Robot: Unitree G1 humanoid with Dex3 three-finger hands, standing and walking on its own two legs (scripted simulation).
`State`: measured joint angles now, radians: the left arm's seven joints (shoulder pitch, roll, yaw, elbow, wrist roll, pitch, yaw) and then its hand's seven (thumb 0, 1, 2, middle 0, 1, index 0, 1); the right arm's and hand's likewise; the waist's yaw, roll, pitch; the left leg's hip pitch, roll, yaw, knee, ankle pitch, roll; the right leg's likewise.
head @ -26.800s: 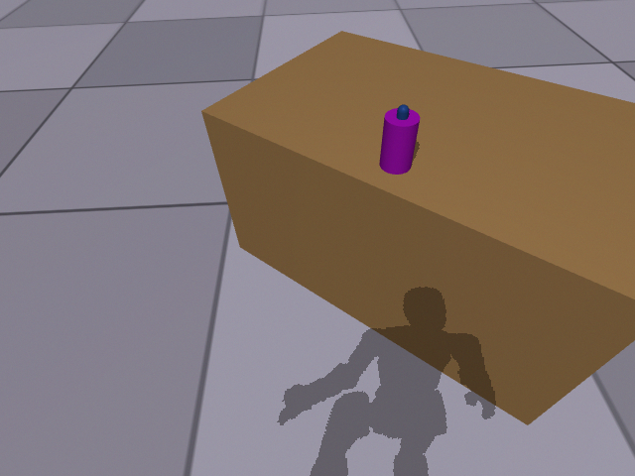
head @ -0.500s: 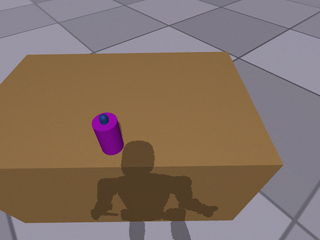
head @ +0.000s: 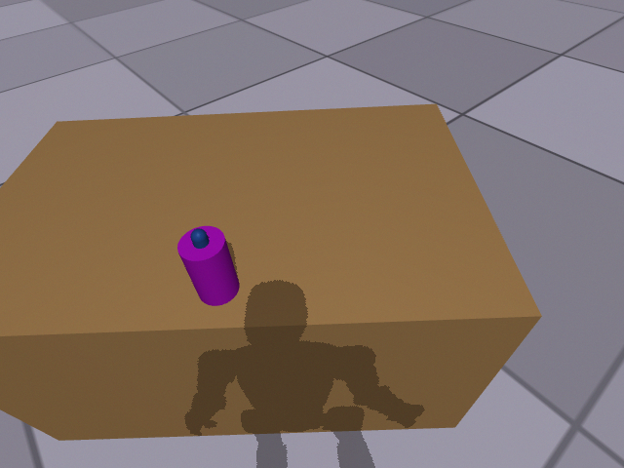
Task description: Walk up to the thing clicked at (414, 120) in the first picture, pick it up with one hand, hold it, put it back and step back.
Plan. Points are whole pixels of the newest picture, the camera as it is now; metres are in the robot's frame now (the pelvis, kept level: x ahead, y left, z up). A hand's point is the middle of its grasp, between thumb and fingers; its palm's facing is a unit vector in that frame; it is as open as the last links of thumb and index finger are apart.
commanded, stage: stand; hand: left
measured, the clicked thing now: (208, 262) +0.47 +0.21 -0.05
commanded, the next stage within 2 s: step back in 1.84 s
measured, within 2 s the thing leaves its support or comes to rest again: neither
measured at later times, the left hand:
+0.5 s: hand out of the picture +0.09 +0.24 -0.16, palm faces -0.04 -0.94 -0.33, open 7.4 cm
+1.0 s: hand out of the picture +0.10 +0.24 -0.16, palm faces -0.05 -0.94 -0.34, open 7.4 cm
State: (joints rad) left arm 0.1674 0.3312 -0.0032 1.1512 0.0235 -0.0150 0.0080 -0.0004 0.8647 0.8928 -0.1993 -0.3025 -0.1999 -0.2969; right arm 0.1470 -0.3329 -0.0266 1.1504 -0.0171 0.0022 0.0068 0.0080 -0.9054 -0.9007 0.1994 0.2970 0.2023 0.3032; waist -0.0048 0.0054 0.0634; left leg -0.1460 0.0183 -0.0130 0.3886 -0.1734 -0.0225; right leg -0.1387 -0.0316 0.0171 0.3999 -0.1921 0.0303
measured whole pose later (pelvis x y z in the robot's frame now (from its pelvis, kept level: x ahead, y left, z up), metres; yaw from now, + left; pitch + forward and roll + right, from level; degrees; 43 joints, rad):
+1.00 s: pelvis +0.03 +0.00 +0.00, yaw -1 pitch -3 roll +0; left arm 0.11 0.34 0.00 1.15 0.01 -0.01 0.00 0.00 0.90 0.90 -0.20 -0.30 -0.20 -0.30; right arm 0.10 -0.34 -0.01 1.16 -0.01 0.00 0.00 0.01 -0.91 -0.90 0.20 0.30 0.20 0.30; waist -0.01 0.00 0.06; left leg -0.10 0.03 0.00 0.33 -0.18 -0.03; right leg -0.10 -0.02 0.03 0.34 -0.19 0.02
